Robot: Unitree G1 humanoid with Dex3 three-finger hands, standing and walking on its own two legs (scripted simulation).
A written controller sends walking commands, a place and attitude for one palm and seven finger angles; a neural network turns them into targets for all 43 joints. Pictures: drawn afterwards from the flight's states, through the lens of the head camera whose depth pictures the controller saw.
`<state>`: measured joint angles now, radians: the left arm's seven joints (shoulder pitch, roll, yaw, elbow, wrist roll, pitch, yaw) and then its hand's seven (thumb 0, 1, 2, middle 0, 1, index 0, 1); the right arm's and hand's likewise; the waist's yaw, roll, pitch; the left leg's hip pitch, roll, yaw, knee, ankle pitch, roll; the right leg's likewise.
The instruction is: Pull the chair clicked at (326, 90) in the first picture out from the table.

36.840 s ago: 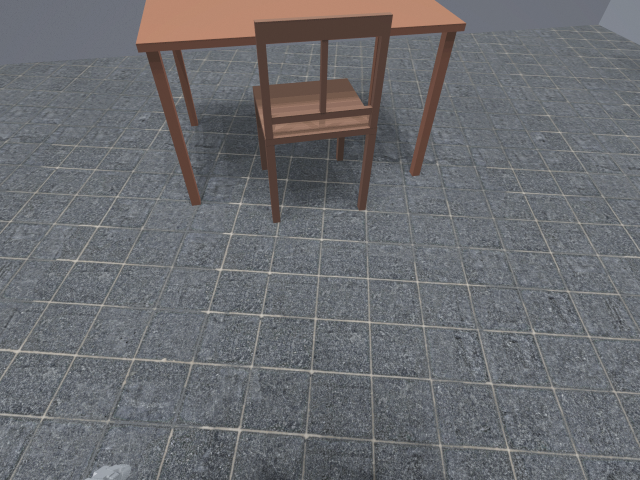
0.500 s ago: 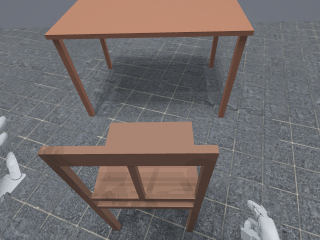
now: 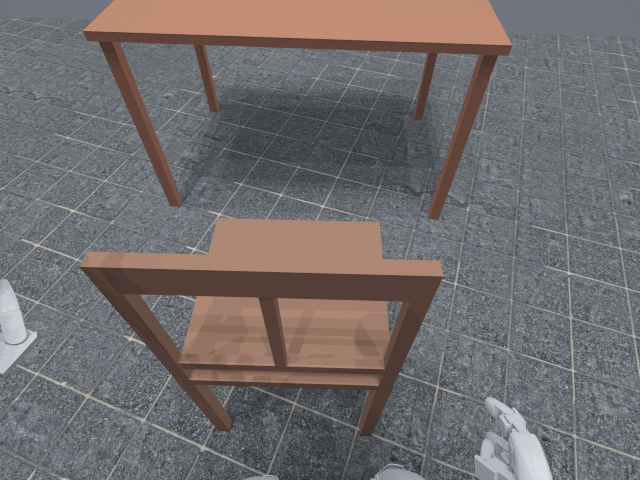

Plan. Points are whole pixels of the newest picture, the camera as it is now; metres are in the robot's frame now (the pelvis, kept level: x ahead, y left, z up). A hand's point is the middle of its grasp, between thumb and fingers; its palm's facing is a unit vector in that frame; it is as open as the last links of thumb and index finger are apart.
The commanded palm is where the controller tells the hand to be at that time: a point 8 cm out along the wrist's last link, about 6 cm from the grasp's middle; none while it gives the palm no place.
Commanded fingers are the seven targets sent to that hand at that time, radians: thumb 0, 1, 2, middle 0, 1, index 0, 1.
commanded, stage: step back with the hand held close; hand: left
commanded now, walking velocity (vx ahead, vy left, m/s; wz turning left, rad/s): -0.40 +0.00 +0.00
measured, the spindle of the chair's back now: (275, 331) +0.35 +0.10 -0.10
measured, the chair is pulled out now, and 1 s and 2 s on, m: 0.67 0.67 0.67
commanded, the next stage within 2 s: stop stepping back and stand still in 0.62 s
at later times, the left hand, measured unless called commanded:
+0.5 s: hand out of the picture +0.13 +0.26 +0.18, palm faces +0.39 -0.76 -0.52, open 7.4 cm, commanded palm +0.08 +0.30 +0.20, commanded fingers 0.00 0.90 0.90 -0.20 -0.30 -0.20 -0.30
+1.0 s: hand out of the picture +0.01 +0.28 +0.18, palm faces +0.44 -0.80 -0.41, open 7.4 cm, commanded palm -0.04 +0.31 +0.20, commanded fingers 0.00 0.90 0.90 -0.20 -0.30 -0.20 -0.30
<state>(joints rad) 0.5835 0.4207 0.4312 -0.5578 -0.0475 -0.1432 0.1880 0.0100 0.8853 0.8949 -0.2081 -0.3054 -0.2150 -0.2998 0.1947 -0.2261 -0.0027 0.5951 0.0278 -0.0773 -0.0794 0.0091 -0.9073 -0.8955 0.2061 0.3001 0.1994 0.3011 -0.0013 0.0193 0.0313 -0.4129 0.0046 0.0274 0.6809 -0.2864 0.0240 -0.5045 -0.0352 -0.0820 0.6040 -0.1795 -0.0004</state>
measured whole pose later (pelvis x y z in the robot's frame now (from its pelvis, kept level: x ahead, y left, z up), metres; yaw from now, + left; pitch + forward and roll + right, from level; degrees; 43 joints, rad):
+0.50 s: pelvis -0.06 +0.00 +0.00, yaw +0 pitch +2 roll +1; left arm 0.62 0.48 0.50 -0.63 -0.08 -0.22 0.16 0.01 0.88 0.89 -0.21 -0.31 -0.22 -0.30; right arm 0.11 -0.18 -0.05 0.63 0.01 -0.13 -0.08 0.01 -0.91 -0.90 0.20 0.30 0.20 0.30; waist 0.01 -0.06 0.07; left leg -0.35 0.05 0.03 0.62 -0.29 -0.03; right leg -0.53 -0.02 0.00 0.85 -0.41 0.03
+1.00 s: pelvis -0.19 +0.02 +0.01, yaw -1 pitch -3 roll -1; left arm 0.58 0.42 0.42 -0.52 -0.03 -0.15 0.17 0.01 0.88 0.89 -0.21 -0.31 -0.22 -0.30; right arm 0.29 -0.22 -0.03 0.67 0.01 -0.14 -0.08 0.01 -0.91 -0.90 0.20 0.30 0.20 0.30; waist -0.03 -0.04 -0.05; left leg -0.21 0.02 0.06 0.61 -0.34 0.04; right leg -0.47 -0.01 -0.01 0.94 -0.39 0.03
